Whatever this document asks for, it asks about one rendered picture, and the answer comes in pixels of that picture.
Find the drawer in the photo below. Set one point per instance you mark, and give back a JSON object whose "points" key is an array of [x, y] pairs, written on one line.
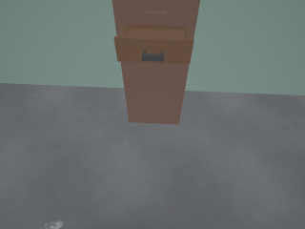
{"points": [[173, 40]]}

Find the cabinet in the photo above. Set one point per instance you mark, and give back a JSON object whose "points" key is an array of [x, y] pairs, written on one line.
{"points": [[155, 91]]}

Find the handle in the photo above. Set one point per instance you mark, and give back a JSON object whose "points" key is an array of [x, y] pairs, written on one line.
{"points": [[154, 57], [154, 15]]}

